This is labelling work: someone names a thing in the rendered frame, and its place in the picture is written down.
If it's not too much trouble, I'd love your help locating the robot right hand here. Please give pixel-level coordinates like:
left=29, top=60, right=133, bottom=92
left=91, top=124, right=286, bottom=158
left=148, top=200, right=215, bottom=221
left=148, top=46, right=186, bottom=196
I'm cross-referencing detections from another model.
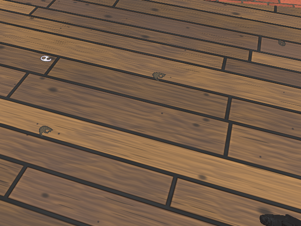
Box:
left=260, top=214, right=301, bottom=226

